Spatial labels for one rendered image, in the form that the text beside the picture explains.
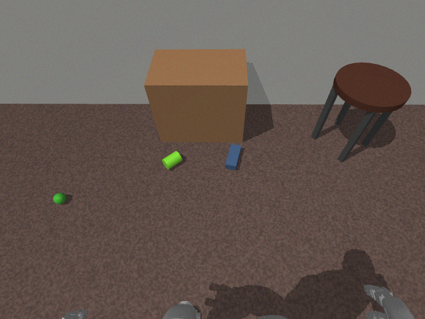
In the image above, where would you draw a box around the stool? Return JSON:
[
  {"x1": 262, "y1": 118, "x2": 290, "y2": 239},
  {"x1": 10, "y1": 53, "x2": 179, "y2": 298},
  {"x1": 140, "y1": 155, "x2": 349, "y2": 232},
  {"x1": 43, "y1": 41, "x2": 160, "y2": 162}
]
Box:
[{"x1": 311, "y1": 62, "x2": 411, "y2": 162}]

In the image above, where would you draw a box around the right robot hand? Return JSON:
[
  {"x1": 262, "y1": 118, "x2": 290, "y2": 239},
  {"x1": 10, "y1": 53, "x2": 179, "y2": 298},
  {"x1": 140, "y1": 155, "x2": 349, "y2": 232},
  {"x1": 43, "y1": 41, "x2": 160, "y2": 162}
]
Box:
[{"x1": 364, "y1": 284, "x2": 415, "y2": 319}]

